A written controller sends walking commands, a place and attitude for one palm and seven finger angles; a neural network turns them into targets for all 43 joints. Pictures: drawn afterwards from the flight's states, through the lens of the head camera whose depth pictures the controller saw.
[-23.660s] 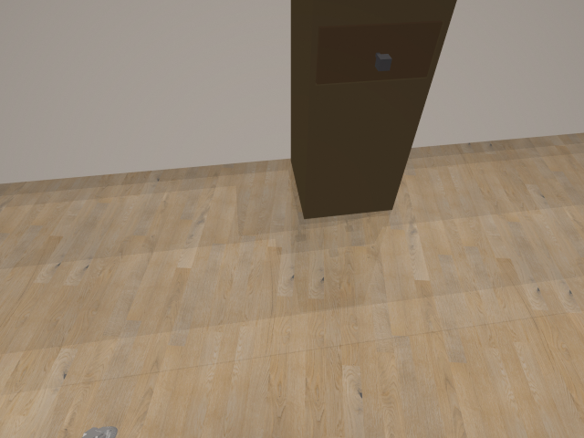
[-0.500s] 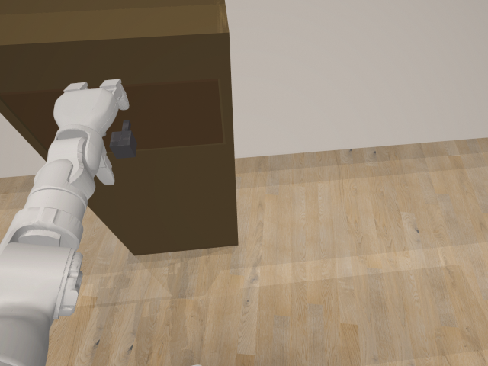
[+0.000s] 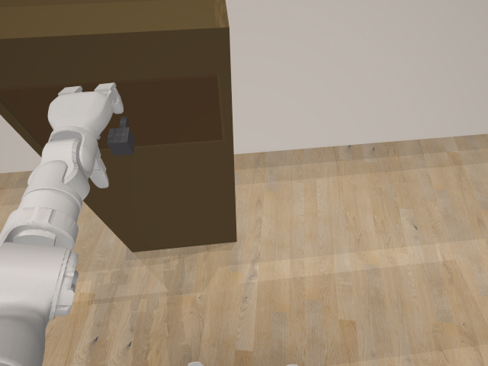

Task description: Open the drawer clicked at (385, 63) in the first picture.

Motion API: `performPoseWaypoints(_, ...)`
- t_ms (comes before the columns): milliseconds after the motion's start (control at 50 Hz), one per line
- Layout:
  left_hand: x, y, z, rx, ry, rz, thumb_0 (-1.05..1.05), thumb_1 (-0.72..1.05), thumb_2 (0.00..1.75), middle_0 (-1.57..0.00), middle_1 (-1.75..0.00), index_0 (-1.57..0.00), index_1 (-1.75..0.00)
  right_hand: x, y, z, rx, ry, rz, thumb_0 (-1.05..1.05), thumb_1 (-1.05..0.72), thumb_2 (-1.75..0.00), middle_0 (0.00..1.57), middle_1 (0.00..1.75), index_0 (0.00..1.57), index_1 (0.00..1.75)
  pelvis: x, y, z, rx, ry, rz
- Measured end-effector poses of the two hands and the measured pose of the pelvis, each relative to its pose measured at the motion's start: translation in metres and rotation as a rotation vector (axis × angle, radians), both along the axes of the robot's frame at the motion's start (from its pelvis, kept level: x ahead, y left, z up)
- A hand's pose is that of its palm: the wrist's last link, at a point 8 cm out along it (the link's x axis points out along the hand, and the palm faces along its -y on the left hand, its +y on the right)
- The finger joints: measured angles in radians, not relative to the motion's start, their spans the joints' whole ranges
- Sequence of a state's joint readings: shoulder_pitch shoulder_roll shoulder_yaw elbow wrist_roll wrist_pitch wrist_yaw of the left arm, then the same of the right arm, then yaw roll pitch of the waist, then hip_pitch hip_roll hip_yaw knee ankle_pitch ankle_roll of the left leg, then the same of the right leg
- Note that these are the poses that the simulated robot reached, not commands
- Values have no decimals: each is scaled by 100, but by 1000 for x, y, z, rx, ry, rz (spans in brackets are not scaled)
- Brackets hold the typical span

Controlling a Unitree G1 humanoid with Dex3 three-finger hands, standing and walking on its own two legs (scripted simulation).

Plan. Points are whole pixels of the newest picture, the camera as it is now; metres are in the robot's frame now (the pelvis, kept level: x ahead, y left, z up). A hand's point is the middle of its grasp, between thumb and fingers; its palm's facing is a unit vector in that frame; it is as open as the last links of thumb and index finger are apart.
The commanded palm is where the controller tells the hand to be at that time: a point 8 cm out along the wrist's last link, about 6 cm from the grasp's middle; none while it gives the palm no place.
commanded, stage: lower the fingers behind the handle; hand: left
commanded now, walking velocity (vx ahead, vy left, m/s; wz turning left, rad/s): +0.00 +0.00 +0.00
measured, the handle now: (122, 133) +0.54 +0.22 +0.02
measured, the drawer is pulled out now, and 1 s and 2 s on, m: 0.00 0.00 0.00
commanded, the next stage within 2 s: close the thumb around the handle in 1.44 s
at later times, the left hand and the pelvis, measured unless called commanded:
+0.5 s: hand (108, 149) +0.49 +0.23 +0.04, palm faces -0.08 -0.02 -1.00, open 13.8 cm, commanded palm +0.47 +0.23 +0.09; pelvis -0.01 +0.00 -0.01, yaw +0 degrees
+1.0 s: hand (111, 152) +0.49 +0.23 +0.03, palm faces -0.05 -0.02 -1.00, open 13.7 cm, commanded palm +0.48 +0.23 +0.05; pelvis -0.02 +0.00 -0.02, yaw +0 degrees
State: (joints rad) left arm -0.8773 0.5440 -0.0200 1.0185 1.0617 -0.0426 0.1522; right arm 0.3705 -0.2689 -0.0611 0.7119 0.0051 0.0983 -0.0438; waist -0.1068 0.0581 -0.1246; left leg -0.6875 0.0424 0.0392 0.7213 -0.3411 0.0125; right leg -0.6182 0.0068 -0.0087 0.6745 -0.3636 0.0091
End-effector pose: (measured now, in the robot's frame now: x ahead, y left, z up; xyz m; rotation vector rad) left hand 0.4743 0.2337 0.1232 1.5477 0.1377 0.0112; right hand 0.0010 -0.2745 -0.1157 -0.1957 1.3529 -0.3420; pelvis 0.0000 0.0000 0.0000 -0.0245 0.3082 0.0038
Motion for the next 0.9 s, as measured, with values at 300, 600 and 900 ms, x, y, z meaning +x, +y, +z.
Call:
performPoseWaypoints(300,-4,-5,-21,11,-20,0,0,-48,30,-31,-120,-32,-120,3,6,-7,14,-9,12,1,-91,-90,20,30,20,30,-4,1,-6,-3,21,4)
performPoseWaypoints(600,-5,-8,-38,1,-2,-12,0,-48,30,-31,-120,-32,-120,-18,3,-9,0,34,-9,1,-91,-90,20,30,20,30,-6,0,-10,-5,43,-3)
performPoseWaypoints(900,-4,-9,-42,2,-35,8,0,-48,30,-31,-120,-33,-126,-26,2,-12,-8,41,-6,1,-91,-90,20,30,20,30,-15,0,-16,-9,61,-1)
